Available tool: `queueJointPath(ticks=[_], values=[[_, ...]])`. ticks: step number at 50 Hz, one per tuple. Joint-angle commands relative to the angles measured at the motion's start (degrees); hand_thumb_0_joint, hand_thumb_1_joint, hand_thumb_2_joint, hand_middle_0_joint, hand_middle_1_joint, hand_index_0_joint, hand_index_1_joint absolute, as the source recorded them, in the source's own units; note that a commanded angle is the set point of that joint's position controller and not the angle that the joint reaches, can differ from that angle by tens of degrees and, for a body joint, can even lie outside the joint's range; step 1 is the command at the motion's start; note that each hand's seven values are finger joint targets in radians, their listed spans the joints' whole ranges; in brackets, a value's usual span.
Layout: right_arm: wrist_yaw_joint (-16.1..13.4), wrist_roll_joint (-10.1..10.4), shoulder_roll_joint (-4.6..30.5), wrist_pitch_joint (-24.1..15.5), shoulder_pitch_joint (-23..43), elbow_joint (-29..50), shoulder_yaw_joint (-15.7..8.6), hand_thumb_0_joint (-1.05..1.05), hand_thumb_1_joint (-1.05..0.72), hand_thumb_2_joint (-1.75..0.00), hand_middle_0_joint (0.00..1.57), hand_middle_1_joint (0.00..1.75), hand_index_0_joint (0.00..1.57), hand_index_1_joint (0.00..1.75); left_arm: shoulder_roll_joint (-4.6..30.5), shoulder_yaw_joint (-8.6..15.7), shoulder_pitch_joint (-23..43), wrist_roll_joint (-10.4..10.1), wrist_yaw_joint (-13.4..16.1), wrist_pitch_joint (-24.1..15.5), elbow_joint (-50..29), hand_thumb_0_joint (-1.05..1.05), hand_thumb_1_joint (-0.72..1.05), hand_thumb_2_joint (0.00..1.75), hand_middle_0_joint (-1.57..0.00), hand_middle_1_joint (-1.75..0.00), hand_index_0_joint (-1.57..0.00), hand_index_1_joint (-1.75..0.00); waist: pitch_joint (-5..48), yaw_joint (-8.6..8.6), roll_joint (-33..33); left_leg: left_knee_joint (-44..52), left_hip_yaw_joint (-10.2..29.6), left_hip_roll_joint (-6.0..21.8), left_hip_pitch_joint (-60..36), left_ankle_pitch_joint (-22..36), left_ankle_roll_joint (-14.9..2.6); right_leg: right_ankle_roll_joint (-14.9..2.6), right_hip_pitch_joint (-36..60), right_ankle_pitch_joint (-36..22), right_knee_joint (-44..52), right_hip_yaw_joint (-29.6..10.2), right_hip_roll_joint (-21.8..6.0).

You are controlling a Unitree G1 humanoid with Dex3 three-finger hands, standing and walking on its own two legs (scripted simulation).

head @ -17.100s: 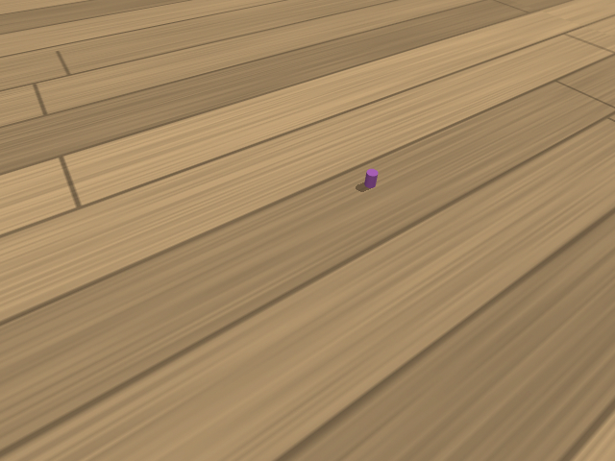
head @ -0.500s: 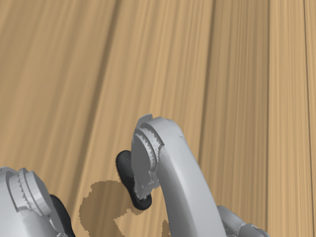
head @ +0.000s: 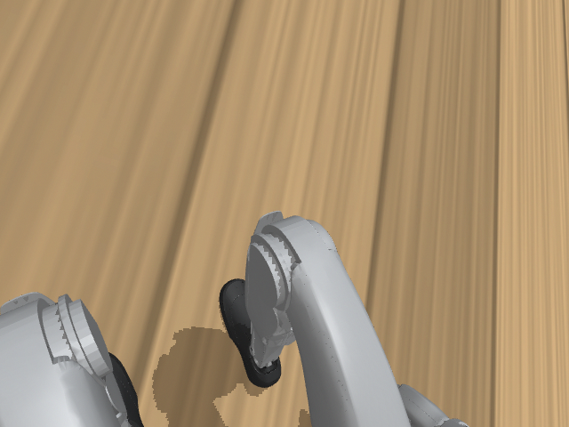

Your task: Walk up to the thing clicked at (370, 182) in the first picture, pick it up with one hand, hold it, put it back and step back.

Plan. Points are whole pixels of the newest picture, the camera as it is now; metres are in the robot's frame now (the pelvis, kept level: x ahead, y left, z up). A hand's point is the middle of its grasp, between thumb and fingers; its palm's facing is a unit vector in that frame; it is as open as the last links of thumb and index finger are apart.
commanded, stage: settle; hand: left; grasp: from above
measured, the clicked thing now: out of the picture +0.47 +0.31 -0.25
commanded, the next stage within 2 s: lift in 0.76 s
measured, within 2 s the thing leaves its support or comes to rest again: neither
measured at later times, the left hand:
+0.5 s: hand out of the picture +0.44 +0.30 -0.13, palm faces -0.45 -0.09 -0.89, open 8.0 cm
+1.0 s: hand out of the picture +0.43 +0.31 -0.07, palm faces -0.46 -0.09 -0.88, open 8.1 cm
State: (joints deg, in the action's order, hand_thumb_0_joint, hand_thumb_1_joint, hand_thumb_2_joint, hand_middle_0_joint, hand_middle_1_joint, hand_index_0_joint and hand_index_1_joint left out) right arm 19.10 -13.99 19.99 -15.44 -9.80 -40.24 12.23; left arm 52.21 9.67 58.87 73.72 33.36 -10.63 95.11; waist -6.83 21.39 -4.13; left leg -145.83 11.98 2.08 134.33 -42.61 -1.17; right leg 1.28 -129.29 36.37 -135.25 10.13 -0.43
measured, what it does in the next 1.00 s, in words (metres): rises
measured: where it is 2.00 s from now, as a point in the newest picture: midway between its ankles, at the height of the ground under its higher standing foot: (196, 390)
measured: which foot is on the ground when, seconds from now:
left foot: down 0.00-1.00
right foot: down 0.00-1.00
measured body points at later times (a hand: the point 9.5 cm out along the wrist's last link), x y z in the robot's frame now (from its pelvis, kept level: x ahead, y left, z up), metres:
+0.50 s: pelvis -0.01 -0.01 +0.03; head +0.22 +0.06 +0.41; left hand +0.46 +0.31 -0.08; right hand +0.05 -0.28 -0.07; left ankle +0.06 +0.12 -0.27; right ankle +0.12 -0.12 -0.27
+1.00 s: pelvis -0.01 -0.01 +0.06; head +0.21 +0.06 +0.45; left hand +0.45 +0.31 -0.02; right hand +0.07 -0.28 -0.05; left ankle +0.06 +0.12 -0.27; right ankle +0.12 -0.12 -0.27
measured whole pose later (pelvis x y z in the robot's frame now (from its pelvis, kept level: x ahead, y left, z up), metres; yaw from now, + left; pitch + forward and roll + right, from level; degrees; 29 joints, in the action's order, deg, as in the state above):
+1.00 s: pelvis -0.01 -0.01 +0.06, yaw +7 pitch +35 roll -6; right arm 9.1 -5.5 17.1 -3.5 -12.2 -41.3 1.6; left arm 36.8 1.0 56.0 68.5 15.6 -7.7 78.4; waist 6.0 13.1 2.7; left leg -130.8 4.2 1.3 127.6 -38.9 -1.4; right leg 0.5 -125.3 36.0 -125.9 3.9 -2.1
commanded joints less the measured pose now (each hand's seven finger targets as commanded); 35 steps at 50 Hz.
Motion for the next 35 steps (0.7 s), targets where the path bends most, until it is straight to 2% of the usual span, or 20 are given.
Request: queueJointPath(ticks=[1,2,3,4,5,6,7,9,10,11,13,14,18,21,22,25,27,30,31,35], values=[[-0.2,1.7,17.3,0.7,-11.7,-1.0,-8.6,0.0,-0.91,-0.9,0.2,0.3,0.2,0.3,7.8,-1.8,14.9,-2.4,0.9,0.8,-14.2,0.0,0.69,0.7,-0.97,-0.83,-1.04,-0.77,44.8,-0.29,34.4,18.5,-5.2,-0.7,-32.4,16.5,1.49,-3.49,19.7,-15.1,11.0,3.6,2.8],[-0.3,1.9,17.2,1.1,-11.5,-1.4,-8.8,0.0,-0.91,-0.9,0.2,0.3,0.2,0.3,8.4,-1.5,13.4,-2.6,0.5,1.2,-12.7,0.0,0.69,0.68,-0.96,-0.83,-1.03,-0.76,44.6,-0.71,32.9,18.9,-5.0,-0.6,-31.5,15.5,1.26,-3.44,19.2,-14.5,11.0,3.6,3.0],[-0.4,2.4,17.2,1.5,-11.3,-1.3,-9.4,0.0,-0.91,-0.9,0.2,0.3,0.2,0.3,7.0,-2.5,12.6,-2.4,-0.3,1.7,-12.2,0.0,0.66,0.7,-0.96,-0.8,-1.01,-0.75,43.4,-1.03,31.1,18.7,-5.3,-0.6,-30.4,15.2,0.96,-3.42,17.8,-14.2,11.3,3.3,3.1],[-0.4,2.5,17.7,1.9,-13.2,-1.6,-10.2,0.0,-0.91,-0.9,0.2,0.3,0.2,0.3,8.6,-0.8,13.3,-2.1,-0.7,2.0,-13.2,0.0,0.66,0.68,-0.95,-0.8,-1.01,-0.74,43.8,-0.36,30.2,18.7,-5.4,-1.0,-30.3,16.6,0.92,-3.22,18.0,-15.3,11.3,3.1,2.7],[-0.6,3.1,17.5,2.6,-14.3,-2.0,-10.9,0.0,-0.91,-0.9,0.2,0.3,0.2,0.3,9.2,0.6,13.0,-2.1,-1.2,2.4,-14.6,0.0,0.67,0.66,-0.94,-0.8,-1.01,-0.73,44.8,-1.3,31.0,19.6,-5.3,-1.1,-31.0,17.4,1.01,-3.4,17.7,-15.4,11.1,2.9,2.5],[-0.5,3.4,16.4,3.1,-14.4,-2.2,-10.9,0.0,-0.91,-0.9,0.2,0.3,0.2,0.3,7.3,0.2,12.4,-2.8,-2.0,2.9,-14.4,0.0,0.67,0.67,-0.96,-0.77,-1.02,-0.72,44.4,-1.42,29.7,19.6,-5.5,-1.0,-31.1,17.9,0.93,-3.49,17.1,-15.5,11.3,2.8,2.5],[-0.5,3.6,15.9,3.4,-14.5,-2.6,-11.0,0.0,-0.91,-0.9,0.2,0.3,0.2,0.3,3.7,-1.7,12.8,-3.3,-3.0,3.1,-13.2,0.0,0.65,0.66,-0.96,-0.76,-1.01,-0.71,42.3,-0.05,27.3,19.2,-5.9,-1.1,-29.1,16.7,0.49,-3.33,16.8,-15.0,12.1,2.6,2.6],[-0.8,4.0,15.9,4.0,-14.5,-2.0,-11.6,0.0,-0.91,-0.9,0.2,0.3,0.2,0.3,3.2,-2.1,14.4,-3.6,-4.6,3.2,-15.4,0.0,0.61,0.64,-0.92,-0.76,-0.98,-0.71,42.2,0.09,24.0,19.5,-6.3,-1.5,-27.6,15.6,-0.12,-3.22,17.6,-14.5,13.3,1.8,2.5],[-1.2,4.2,15.7,4.5,-14.5,-1.6,-11.9,0.0,-0.91,-0.9,0.2,0.3,0.2,0.3,3.3,-2.2,14.8,-3.8,-5.5,3.1,-18.2,0.0,0.58,0.62,-0.9,-0.76,-0.95,-0.71,43.5,-0.61,24.9,19.9,-6.8,-1.6,-28.2,16.0,-0.19,-3.31,18.7,-14.4,13.9,1.3,2.5],[-1.4,4.5,15.0,4.9,-13.6,-1.2,-11.7,0.0,-0.91,-0.9,0.2,0.3,0.2,0.3,1.5,-4.0,16.0,-4.4,-6.4,3.0,-18.3,0.0,0.56,0.63,-0.9,-0.76,-0.94,-0.71,44.1,-1.04,24.1,19.9,-7.4,-1.7,-26.9,14.4,-0.49,-3.3,19.6,-13.1,14.6,0.8,2.6],[-2.2,4.9,15.0,5.5,-13.2,-1.0,-12.2,0.0,-0.91,-0.9,0.2,0.3,0.2,0.3,1.6,-4.6,16.1,-4.7,-8.0,2.6,-18.3,0.0,0.56,0.62,-0.9,-0.74,-0.95,-0.7,42.9,-1.5,21.5,20.6,-7.5,-2.1,-25.1,11.0,-0.75,-3.33,18.8,-9.7,15.8,0.1,2.1],[-2.6,4.8,14.9,6.0,-14.5,-1.9,-12.3,0.0,-0.91,-0.9,0.2,0.3,0.2,0.3,5.3,-1.9,14.1,-4.3,-8.5,2.6,-17.4,0.0,0.56,0.62,-0.91,-0.72,-0.95,-0.68,43.4,-1.98,21.8,21.2,-7.6,-2.2,-25.2,10.9,-0.7,-3.26,19.9,-9.2,15.8,-0.1,2.0],[-4.5,5.3,13.7,7.7,-13.1,-0.6,-13.0,0.0,-0.91,-0.9,0.2,0.3,0.2,0.3,2.3,-4.7,17.3,-3.9,-10.7,1.2,-19.9,0.0,0.55,0.58,-0.91,-0.68,-0.95,-0.64,44.3,-2.31,20.6,22.3,-8.2,-2.6,-25.1,6.9,-0.56,-3.65,20.1,-4.3,17.3,-1.3,2.0],[-5.7,5.3,13.6,8.5,-13.5,-0.9,-13.1,0.0,-0.91,-0.9,0.2,0.3,0.2,0.3,6.3,-2.7,17.8,-3.2,-10.8,0.6,-20.6,0.0,0.54,0.53,-0.9,-0.64,-0.94,-0.61,44.7,-3.34,18.4,21.7,-9.4,-2.9,-24.2,8.0,-0.91,-3.44,22.4,-4.4,18.6,-2.4,2.0],[-6.1,5.4,13.5,8.6,-13.5,-0.4,-13.1,0.0,-0.91,-0.9,0.2,0.3,0.2,0.3,4.8,-3.4,17.7,-3.2,-11.1,0.3,-20.1,0.0,0.55,0.56,-0.92,-0.63,-0.95,-0.6,44.0,-2.91,17.6,21.7,-9.7,-3.0,-23.9,9.0,-0.91,-3.53,22.6,-5.4,19.0,-2.2,1.8],[-7.1,5.7,11.9,8.9,-13.0,-0.5,-12.9,0.0,-0.91,-0.9,0.2,0.3,0.2,0.3,2.5,-5.7,18.8,-2.7,-11.2,-0.4,-22.0,0.0,0.56,0.54,-0.93,-0.62,-0.96,-0.59,47.4,-4.05,19.6,22.2,-10.2,-2.9,-25.5,10.9,-0.85,-3.36,24.1,-7.6,19.0,-2.9,1.9],[-7.6,6.2,12.1,9.2,-13.3,-0.8,-13.3,0.0,-0.91,-0.9,0.2,0.3,0.2,0.3,3.7,-4.5,16.9,-2.8,-10.6,0.0,-21.9,0.0,0.6,0.55,-0.94,-0.63,-0.98,-0.6,50.1,-5.66,19.5,23.1,-10.3,-3.0,-27.5,13.1,-0.79,-3.31,25.0,-10.3,18.8,-2.4,1.7],[-8.0,6.6,12.4,9.6,-14.2,-1.1,-14.1,0.0,-0.91,-0.9,0.2,0.3,0.2,0.3,3.1,-4.5,17.4,-2.6,-10.5,0.8,-22.4,0.0,0.64,0.6,-0.99,-0.62,-1.01,-0.6,50.9,-5.85,21.4,25.0,-9.8,-2.9,-30.6,14.3,-0.4,-3.7,23.3,-11.8,18.3,-1.7,1.4],[-8.0,6.6,12.1,9.7,-14.3,-0.9,-14.2,0.0,-0.91,-0.9,0.2,0.3,0.2,0.3,1.7,-5.2,17.8,-2.5,-10.7,1.1,-22.0,0.0,0.65,0.59,-1.01,-0.61,-1.02,-0.59,50.9,-5.25,22.2,25.5,-9.6,-2.9,-31.6,13.9,-0.29,-3.83,22.6,-11.6,18.1,-1.6,1.4],[-8.8,7.2,11.6,10.3,-14.1,-0.9,-14.3,0.0,-0.91,-0.9,0.2,0.3,0.2,0.3,0.0,-6.5,19.6,-3.2,-11.1,1.8,-22.8,0.0,0.64,0.58,-1.01,-0.59,-1.02,-0.58,49.6,-5.14,20.8,26.9,-9.7,-2.9,-30.4,11.2,-0.67,-3.88,21.8,-9.4,19.5,-1.9,1.4]])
